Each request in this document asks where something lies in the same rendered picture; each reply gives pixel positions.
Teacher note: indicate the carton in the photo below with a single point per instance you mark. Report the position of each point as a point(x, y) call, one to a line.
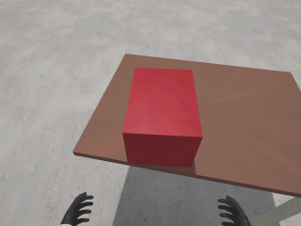
point(162, 124)

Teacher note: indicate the table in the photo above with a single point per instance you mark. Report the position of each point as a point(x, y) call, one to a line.
point(250, 122)

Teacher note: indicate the robot left hand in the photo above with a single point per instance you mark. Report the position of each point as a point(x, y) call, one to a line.
point(73, 213)

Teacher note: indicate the robot right hand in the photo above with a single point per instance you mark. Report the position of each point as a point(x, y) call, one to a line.
point(238, 215)

